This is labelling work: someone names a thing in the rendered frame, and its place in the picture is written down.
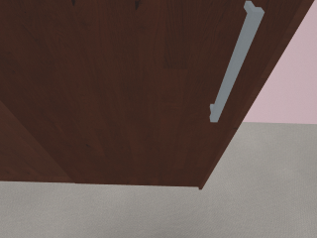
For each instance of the handle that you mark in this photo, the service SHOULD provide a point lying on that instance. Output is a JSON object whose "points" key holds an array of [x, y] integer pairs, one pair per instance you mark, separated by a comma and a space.
{"points": [[247, 34]]}

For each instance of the wardrobe door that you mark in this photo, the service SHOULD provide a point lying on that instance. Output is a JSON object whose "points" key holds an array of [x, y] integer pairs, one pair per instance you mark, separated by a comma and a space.
{"points": [[20, 153], [119, 91]]}

